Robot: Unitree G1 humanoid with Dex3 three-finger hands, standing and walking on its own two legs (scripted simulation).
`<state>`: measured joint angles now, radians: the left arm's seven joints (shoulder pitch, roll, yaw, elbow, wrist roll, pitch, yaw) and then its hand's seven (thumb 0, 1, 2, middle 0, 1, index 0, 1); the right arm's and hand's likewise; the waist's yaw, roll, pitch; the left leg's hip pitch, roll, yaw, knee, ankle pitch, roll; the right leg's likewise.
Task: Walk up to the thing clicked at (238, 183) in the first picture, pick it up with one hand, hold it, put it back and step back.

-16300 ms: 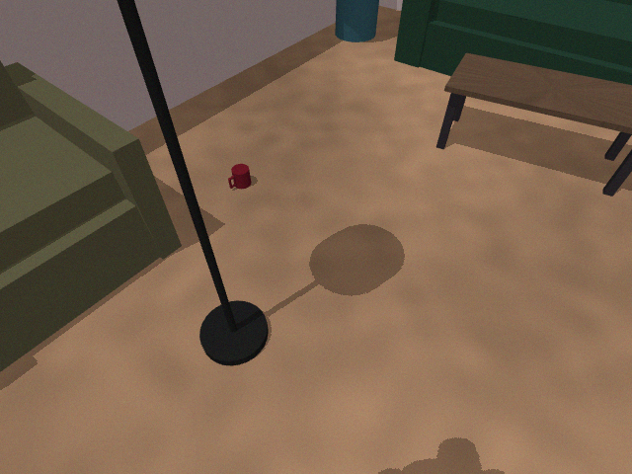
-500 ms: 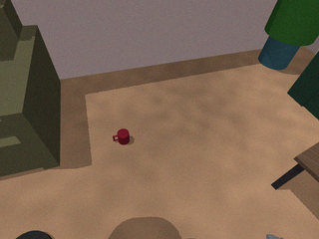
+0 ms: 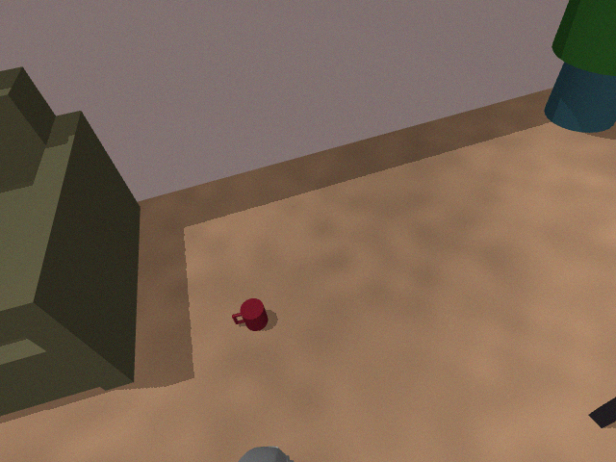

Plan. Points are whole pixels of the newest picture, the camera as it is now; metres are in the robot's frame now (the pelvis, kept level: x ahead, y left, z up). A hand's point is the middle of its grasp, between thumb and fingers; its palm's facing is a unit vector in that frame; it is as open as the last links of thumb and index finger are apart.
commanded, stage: walk up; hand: left
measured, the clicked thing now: (249, 315) +0.71 +0.33 -0.73
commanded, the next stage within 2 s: none
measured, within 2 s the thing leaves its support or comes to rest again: neither
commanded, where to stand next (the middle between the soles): +0.33 +0.05 m, yaw +2 degrees
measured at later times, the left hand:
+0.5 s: hand (123, 448) +0.18 +0.32 -0.15, palm faces +0.01 -0.94 -0.34, open 7.4 cm
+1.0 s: hand (149, 375) +0.28 +0.31 -0.14, palm faces +0.00 -0.91 -0.43, open 7.4 cm
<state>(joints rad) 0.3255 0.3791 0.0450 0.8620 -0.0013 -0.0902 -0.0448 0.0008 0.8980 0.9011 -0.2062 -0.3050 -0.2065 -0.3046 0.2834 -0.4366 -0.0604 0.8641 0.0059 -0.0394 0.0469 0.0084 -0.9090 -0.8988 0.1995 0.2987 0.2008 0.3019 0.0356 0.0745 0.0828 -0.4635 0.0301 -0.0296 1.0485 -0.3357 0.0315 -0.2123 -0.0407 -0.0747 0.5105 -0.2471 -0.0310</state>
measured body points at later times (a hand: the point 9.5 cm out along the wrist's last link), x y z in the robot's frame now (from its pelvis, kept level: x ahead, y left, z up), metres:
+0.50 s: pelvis +0.15 +0.05 +0.00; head +0.16 +0.08 +0.44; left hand +0.18 +0.37 -0.13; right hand +0.25 -0.26 -0.09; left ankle +0.19 +0.15 -0.74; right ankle +0.17 -0.11 -0.67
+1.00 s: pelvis +0.22 +0.04 -0.01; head +0.24 +0.01 +0.44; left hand +0.28 +0.35 -0.11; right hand +0.30 -0.27 -0.15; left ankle +0.26 +0.19 -0.72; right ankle +0.29 -0.09 -0.74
